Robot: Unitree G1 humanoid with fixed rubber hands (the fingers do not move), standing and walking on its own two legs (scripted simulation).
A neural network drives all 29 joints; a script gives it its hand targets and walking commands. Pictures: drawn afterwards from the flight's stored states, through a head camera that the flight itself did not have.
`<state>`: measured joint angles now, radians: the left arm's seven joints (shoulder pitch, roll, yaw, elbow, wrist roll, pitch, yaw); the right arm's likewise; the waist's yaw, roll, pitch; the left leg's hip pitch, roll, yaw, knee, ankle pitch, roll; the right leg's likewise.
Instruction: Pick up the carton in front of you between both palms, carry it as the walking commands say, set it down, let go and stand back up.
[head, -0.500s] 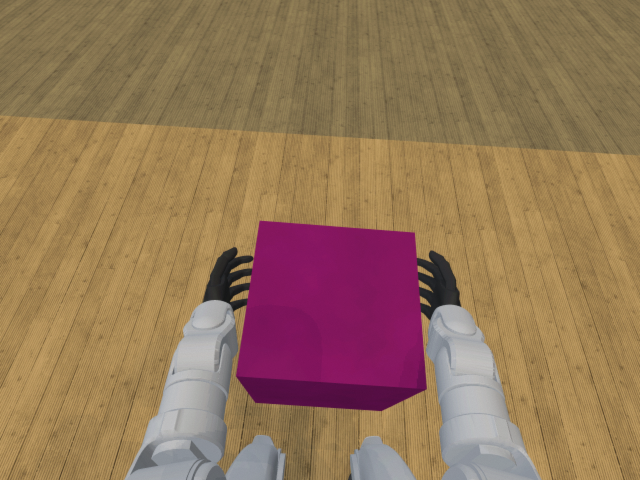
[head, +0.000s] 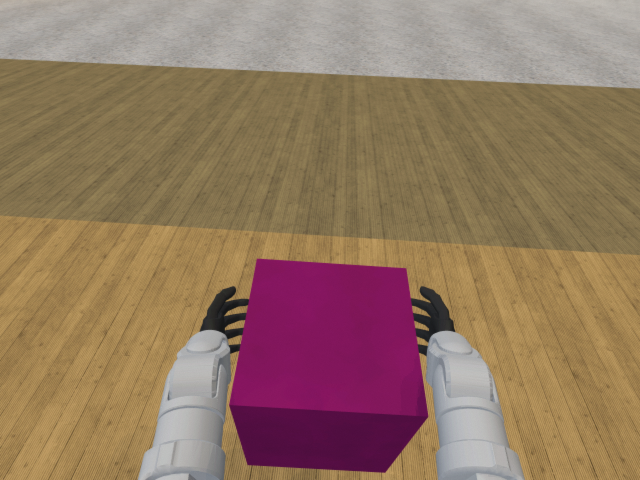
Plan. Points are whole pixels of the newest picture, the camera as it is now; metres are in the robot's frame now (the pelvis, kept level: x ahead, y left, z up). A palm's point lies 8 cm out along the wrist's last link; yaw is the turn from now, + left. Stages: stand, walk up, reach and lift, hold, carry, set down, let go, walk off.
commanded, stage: reach and lift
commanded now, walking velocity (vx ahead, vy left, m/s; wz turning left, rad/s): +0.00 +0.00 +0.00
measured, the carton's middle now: (323, 370) +0.30 +0.00 -0.05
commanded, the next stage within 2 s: hold in 0.94 s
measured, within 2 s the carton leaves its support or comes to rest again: neither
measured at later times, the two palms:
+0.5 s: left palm (213, 334) +0.30 +0.15 +0.04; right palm (439, 335) +0.30 -0.15 +0.04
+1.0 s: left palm (211, 330) +0.30 +0.15 +0.05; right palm (443, 331) +0.30 -0.15 +0.05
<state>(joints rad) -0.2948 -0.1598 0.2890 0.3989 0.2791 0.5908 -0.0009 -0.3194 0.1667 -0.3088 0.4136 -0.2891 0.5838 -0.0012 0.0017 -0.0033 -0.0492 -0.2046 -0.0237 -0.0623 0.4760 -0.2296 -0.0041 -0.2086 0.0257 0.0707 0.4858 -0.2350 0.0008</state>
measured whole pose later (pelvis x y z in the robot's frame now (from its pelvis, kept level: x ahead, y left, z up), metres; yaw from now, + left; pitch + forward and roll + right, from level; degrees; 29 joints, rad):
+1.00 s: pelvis +0.01 +0.00 +0.01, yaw +0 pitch -6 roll +0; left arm -0.26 -0.15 0.22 0.26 0.28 0.70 -0.01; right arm -0.28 0.16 -0.24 0.27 -0.28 0.70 0.01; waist 0.00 0.00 0.02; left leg -0.06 -0.02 -0.06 0.36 -0.19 0.00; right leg -0.06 0.02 0.07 0.36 -0.19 0.00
